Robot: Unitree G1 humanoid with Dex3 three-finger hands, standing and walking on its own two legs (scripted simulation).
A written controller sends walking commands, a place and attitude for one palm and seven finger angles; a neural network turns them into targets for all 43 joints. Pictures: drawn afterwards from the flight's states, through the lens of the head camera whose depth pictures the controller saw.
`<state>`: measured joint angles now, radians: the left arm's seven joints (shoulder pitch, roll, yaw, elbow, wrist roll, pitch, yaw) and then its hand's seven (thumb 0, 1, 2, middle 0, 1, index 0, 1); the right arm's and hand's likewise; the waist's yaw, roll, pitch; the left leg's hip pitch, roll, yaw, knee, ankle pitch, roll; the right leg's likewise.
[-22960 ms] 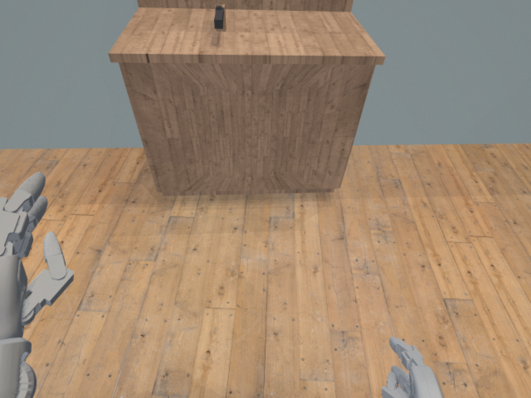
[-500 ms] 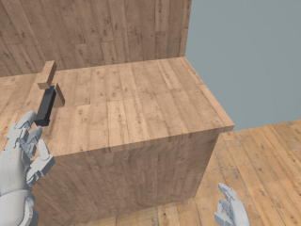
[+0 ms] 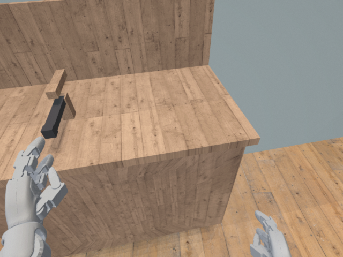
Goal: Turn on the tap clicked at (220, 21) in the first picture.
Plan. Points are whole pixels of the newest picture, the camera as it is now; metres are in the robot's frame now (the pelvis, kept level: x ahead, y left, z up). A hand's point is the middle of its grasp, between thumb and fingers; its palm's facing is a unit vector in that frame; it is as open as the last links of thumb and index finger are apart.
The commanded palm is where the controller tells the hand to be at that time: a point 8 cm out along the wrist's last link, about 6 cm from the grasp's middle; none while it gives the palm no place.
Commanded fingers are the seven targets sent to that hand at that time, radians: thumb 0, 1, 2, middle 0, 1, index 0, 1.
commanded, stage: turn the palm inward beside the body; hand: left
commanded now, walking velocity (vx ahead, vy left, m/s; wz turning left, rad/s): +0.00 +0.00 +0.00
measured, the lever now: (49, 131) +0.36 +0.39 +0.11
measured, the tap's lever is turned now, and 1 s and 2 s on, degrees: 0 0 0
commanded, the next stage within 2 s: reach beside the lever's end, fingers flat in 0.44 s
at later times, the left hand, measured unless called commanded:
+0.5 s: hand (70, 173) +0.21 +0.23 +0.15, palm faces +0.49 -0.86 -0.10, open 7.4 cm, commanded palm +0.16 +0.27 +0.16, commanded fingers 0.00 0.90 0.90 -0.20 -0.30 -0.20 -0.30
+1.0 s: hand (61, 165) +0.24 +0.27 +0.14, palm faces +0.53 -0.84 -0.11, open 7.4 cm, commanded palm +0.19 +0.31 +0.15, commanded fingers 0.00 0.90 0.90 -0.20 -0.29 -0.20 -0.29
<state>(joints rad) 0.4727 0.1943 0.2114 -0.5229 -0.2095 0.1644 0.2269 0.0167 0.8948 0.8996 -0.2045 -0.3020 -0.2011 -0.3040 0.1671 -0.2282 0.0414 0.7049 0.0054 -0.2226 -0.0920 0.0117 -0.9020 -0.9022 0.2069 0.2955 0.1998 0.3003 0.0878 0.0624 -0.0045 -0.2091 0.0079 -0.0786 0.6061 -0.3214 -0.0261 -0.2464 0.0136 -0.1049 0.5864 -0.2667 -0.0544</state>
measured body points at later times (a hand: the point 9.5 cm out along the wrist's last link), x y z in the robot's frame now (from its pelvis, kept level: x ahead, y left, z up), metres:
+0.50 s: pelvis +0.02 +0.00 +0.00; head +0.00 -0.02 +0.45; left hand +0.18 +0.28 +0.16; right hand +0.24 -0.20 -0.07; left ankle +0.01 +0.14 -0.73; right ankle +0.04 -0.08 -0.73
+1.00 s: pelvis +0.01 +0.00 +0.00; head +0.00 -0.02 +0.45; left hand +0.20 +0.31 +0.15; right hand +0.21 -0.21 -0.08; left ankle +0.01 +0.14 -0.73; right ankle +0.04 -0.08 -0.73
